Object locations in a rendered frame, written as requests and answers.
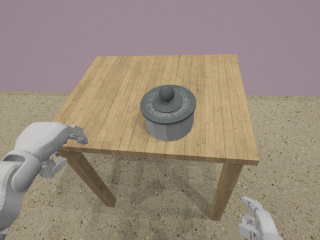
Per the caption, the robot left hand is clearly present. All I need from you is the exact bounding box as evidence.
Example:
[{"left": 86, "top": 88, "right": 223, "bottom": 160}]
[{"left": 14, "top": 121, "right": 89, "bottom": 178}]

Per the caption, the table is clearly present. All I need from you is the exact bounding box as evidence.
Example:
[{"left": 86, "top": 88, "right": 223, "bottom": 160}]
[{"left": 52, "top": 54, "right": 260, "bottom": 221}]

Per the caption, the knob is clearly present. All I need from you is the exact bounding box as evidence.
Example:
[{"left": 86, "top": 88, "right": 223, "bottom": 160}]
[{"left": 159, "top": 85, "right": 175, "bottom": 102}]

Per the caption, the lid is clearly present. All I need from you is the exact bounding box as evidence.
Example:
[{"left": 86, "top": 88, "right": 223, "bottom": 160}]
[{"left": 140, "top": 84, "right": 196, "bottom": 125}]

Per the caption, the robot right hand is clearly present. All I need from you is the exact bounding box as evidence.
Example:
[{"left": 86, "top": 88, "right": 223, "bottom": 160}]
[{"left": 239, "top": 196, "right": 279, "bottom": 240}]

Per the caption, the left robot forearm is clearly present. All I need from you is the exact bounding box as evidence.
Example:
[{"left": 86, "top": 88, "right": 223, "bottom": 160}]
[{"left": 0, "top": 150, "right": 42, "bottom": 240}]

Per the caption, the pot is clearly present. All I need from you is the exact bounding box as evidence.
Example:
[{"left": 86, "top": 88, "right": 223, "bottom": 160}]
[{"left": 145, "top": 112, "right": 194, "bottom": 141}]

